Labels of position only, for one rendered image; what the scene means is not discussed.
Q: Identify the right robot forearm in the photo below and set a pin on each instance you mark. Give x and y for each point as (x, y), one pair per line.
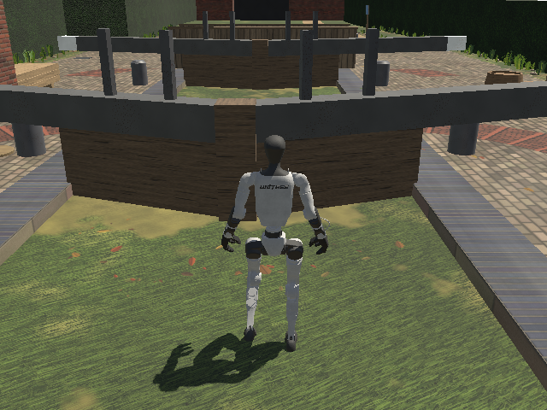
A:
(317, 226)

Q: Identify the right robot upper arm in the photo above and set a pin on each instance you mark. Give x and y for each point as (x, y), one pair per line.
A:
(300, 180)

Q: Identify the left robot shin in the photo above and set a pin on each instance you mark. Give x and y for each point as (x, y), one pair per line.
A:
(251, 302)

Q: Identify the robot left hand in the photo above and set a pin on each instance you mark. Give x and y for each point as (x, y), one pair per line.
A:
(224, 242)

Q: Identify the left robot upper arm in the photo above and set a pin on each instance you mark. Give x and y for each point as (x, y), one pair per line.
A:
(247, 180)

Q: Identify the robot torso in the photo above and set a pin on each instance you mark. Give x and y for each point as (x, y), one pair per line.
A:
(273, 207)

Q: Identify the robot right hand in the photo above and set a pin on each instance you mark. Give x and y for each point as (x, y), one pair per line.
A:
(323, 242)

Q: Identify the left robot forearm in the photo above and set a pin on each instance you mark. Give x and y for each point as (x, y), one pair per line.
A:
(231, 225)

